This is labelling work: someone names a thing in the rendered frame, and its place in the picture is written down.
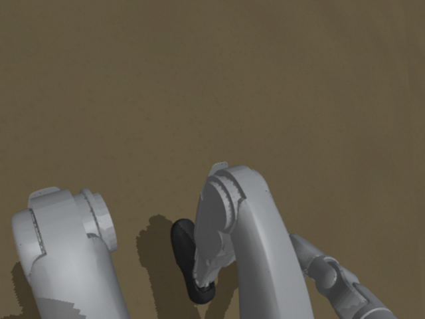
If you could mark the right robot foot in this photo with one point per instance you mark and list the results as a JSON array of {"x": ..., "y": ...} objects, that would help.
[{"x": 183, "y": 243}]

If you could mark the right robot hand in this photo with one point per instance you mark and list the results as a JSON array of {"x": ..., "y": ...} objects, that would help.
[{"x": 305, "y": 251}]

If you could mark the right robot arm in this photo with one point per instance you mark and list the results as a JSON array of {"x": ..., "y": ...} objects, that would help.
[{"x": 349, "y": 298}]

